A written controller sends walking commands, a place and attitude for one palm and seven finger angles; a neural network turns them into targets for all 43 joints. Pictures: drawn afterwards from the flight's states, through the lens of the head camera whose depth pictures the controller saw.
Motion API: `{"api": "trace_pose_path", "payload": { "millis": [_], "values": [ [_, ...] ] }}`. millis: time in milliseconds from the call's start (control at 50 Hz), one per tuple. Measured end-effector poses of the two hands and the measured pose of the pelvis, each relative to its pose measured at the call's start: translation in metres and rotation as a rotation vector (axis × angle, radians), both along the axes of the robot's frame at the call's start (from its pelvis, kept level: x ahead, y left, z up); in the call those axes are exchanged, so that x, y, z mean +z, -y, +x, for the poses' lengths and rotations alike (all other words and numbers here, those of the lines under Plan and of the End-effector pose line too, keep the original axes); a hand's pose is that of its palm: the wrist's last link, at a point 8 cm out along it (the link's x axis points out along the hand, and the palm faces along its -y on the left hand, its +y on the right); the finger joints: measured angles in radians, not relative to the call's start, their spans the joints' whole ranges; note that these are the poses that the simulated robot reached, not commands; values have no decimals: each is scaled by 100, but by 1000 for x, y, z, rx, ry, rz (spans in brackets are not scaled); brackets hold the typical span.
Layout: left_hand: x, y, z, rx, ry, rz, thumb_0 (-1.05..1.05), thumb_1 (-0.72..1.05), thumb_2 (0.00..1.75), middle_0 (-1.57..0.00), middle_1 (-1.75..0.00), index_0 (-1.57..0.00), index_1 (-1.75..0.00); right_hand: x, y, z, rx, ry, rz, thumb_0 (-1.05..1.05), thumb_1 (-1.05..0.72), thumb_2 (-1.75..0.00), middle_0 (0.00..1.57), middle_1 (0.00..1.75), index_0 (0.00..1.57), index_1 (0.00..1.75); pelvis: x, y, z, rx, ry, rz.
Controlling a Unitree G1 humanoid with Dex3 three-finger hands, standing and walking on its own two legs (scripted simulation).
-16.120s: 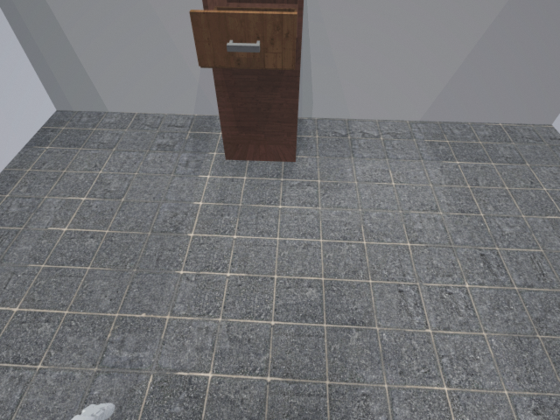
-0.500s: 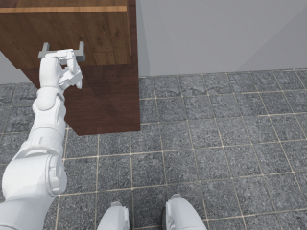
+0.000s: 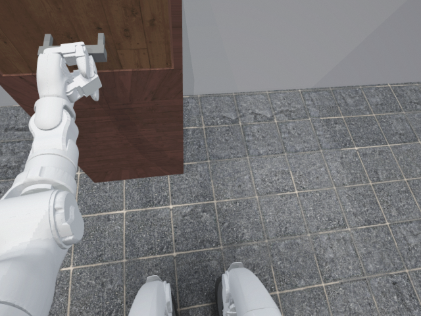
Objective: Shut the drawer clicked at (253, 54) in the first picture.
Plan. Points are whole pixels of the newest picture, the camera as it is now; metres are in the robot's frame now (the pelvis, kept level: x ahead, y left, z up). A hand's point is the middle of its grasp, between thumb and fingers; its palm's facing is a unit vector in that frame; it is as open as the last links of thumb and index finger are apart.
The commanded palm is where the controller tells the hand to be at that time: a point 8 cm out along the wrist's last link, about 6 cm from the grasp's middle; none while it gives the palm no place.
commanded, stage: push the drawer shut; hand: left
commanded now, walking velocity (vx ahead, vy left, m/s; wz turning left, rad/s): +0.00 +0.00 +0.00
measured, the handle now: (74, 46) +0.61 +0.19 +0.08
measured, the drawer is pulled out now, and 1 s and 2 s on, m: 0.00 0.00 0.00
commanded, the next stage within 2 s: pull the fist back off the drawer in 0.12 s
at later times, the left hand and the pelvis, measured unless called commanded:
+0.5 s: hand (91, 76) +0.54 +0.16 +0.07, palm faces +0.03 -1.00 -0.04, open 2.9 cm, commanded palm +0.52 +0.19 +0.08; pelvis -0.02 +0.00 -0.01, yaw +0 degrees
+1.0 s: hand (84, 93) +0.50 +0.17 +0.07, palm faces +0.06 -1.00 -0.01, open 3.3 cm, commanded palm +0.47 +0.21 +0.08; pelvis +0.02 +0.01 +0.02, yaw -1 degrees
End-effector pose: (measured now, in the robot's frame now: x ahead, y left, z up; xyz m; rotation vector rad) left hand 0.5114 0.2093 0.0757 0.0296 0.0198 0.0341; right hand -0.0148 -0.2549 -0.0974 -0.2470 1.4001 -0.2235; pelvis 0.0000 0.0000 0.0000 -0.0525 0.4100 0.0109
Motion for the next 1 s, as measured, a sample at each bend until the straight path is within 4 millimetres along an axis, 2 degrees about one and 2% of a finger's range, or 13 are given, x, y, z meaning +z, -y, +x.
{"api": "trace_pose_path", "payload": {
  "millis": [200,440,560,660,800,900,1000],
  "values": [
    [1,-2,1,10,3,8,-2,68,97,-140,-160,-140,-160,-3,-1,-5,30,-11,-14,1,-91,-90,20,30,20,30,-5,-2,-8,23,-11,-11],
    [-1,-4,2,1,-3,11,-4,65,97,-140,-160,-140,-160,-2,2,-22,29,0,-41,1,-91,-90,20,30,20,30,-12,-2,-22,19,-24,-17],
    [0,-4,1,-2,0,1,-2,69,93,-140,-160,-140,-160,0,-1,-30,4,-10,-28,1,-91,-90,20,30,20,30,-10,-3,-22,4,-17,-15],
    [1,-1,-2,7,8,-21,0,76,90,-140,-160,-140,-160,3,-6,-30,-20,-13,-6,1,-91,-90,20,30,20,30,-4,-5,-16,-12,-3,-9],
    [1,-5,-15,18,8,-16,1,85,90,-140,-160,-140,-160,8,-11,-9,-44,12,25,1,-91,-90,20,30,20,30,7,-6,0,-32,23,1],
    [-1,-12,-30,23,11,-14,2,88,90,-140,-160,-140,-160,12,-10,21,-32,56,33,1,-91,-90,20,30,20,30,14,-7,13,-31,44,4],
    [-2,-14,-36,23,17,-24,2,90,90,-140,-160,-140,-160,11,-5,55,7,105,21,1,-91,-90,20,30,20,30,15,-7,21,-15,54,4]
  ]
}}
